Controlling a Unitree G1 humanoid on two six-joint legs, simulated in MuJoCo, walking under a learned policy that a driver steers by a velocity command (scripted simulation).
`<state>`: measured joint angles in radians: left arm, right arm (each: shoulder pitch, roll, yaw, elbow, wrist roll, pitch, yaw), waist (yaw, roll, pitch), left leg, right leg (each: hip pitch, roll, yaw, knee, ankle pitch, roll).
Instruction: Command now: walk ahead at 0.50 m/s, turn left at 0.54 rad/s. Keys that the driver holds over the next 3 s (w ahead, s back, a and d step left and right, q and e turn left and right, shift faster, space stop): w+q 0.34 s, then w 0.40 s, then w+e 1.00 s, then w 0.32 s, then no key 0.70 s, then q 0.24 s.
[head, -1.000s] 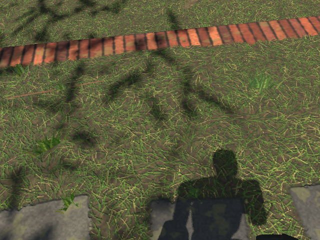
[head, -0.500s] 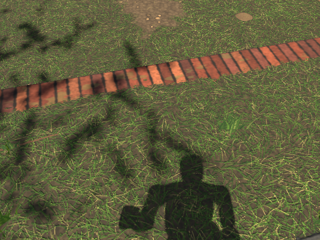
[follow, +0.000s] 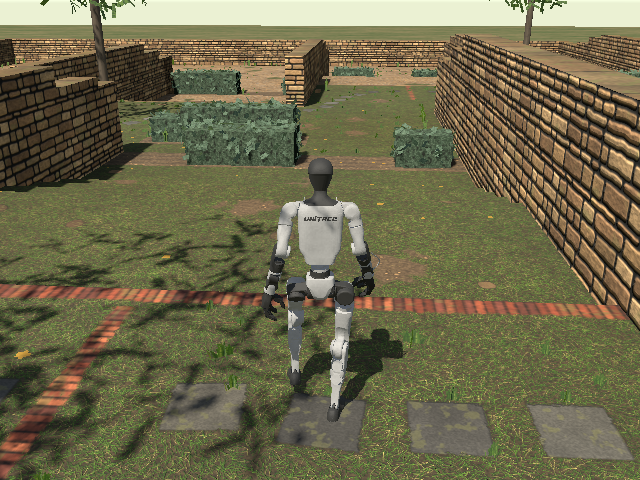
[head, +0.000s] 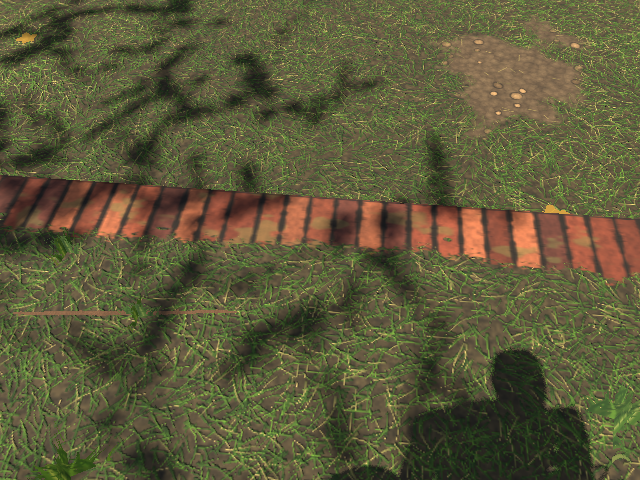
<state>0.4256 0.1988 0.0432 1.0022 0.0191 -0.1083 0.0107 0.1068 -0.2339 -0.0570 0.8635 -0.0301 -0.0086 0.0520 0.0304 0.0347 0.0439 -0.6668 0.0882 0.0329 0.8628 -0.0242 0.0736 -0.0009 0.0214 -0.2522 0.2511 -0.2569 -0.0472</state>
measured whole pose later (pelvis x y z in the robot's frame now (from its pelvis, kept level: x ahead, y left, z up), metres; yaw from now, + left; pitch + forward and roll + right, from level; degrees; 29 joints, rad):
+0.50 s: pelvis +0.26 +0.07 +0.00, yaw +16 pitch +1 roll +0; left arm 0.12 0.25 0.05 0.81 0.04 -0.02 -0.02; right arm 0.38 -0.24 -0.06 0.92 0.00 -0.06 0.01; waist -0.04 -0.04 0.05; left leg -0.06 -0.15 -0.04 0.25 -0.20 0.14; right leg -0.67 -0.14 0.01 0.90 -0.11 0.03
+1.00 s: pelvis +0.54 +0.09 +0.00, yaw +14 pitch +0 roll +0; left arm 0.39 0.23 0.05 0.93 0.00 -0.06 -0.01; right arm 0.18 -0.25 -0.03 0.83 -0.05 -0.05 0.02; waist 0.02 0.03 0.04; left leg -0.56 0.07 -0.04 0.99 -0.24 0.01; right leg -0.16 0.11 0.01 0.33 -0.16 -0.11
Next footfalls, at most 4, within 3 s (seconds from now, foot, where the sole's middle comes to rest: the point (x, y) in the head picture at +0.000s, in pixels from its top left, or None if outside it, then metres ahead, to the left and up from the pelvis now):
0.18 left None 0.24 0.10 -0.78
0.74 right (329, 425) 0.60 0.04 -0.78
1.26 left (230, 341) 0.80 0.28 -0.78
1.80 right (336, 262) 1.04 0.03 -0.78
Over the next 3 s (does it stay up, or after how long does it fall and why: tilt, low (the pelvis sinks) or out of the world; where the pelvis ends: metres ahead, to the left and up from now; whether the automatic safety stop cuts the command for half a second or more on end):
stays up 1.19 0.04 0.00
